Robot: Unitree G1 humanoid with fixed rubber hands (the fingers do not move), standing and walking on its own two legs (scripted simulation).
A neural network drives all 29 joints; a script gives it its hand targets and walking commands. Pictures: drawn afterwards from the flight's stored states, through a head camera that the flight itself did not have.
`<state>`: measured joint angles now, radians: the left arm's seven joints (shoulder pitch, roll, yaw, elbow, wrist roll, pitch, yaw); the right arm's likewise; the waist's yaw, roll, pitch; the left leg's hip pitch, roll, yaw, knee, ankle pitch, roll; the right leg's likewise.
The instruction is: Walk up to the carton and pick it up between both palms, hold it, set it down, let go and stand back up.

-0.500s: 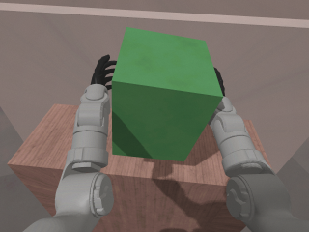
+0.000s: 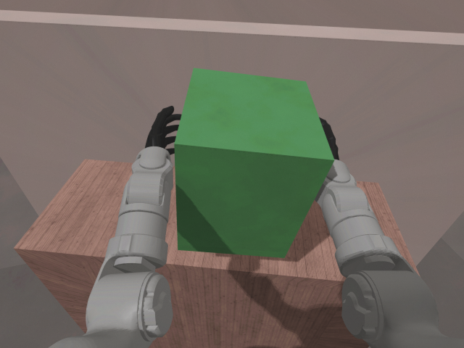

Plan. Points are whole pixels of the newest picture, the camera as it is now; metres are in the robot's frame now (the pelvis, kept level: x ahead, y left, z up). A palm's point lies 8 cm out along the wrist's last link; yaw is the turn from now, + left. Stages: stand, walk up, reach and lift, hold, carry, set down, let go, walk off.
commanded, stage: set down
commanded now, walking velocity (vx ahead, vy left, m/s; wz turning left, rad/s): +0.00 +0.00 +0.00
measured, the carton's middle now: (240, 166) +0.40 -0.01 +0.15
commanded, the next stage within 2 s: none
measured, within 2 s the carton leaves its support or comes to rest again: rests again in 1.92 s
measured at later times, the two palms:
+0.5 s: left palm (165, 161) +0.42 +0.13 +0.15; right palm (319, 169) +0.41 -0.16 +0.14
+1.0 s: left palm (170, 172) +0.42 +0.13 +0.12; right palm (318, 177) +0.42 -0.16 +0.11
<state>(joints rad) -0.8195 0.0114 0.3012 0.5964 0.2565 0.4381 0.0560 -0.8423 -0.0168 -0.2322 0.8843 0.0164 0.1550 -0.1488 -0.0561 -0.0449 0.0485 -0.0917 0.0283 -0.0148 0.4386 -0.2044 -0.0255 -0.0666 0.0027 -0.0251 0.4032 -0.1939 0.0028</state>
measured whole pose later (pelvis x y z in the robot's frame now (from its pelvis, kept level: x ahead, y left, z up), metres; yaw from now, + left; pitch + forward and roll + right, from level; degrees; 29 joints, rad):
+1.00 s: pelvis +0.02 -0.01 +0.00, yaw +0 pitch +1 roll +0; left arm -0.78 -0.04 0.31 0.78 0.26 0.20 0.11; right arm -0.78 -0.02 -0.32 0.95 -0.12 0.00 -0.10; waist -0.01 -0.01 -0.01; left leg -0.24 0.03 -0.01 0.43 -0.20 -0.03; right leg -0.22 0.01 -0.03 0.40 -0.19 0.00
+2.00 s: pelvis +0.02 -0.01 +0.00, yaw +0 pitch +7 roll +0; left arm -0.75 -0.06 0.35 0.91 0.26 -0.04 0.11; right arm -0.72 0.03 -0.47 0.95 -0.29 -0.17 -0.06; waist 0.00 0.01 -0.04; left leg -0.37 0.03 -0.01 0.43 -0.18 -0.03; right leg -0.35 0.01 -0.03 0.40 -0.17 -0.01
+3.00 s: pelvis +0.01 -0.01 +0.00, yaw -1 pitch +10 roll -1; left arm -0.62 0.01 0.17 0.83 0.01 -0.09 0.15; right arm -0.69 -0.23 0.00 1.04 0.25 -0.20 -0.09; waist 0.03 0.02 -0.09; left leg -0.45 0.04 -0.01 0.43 -0.16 -0.03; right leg -0.43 0.02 -0.02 0.40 -0.15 -0.01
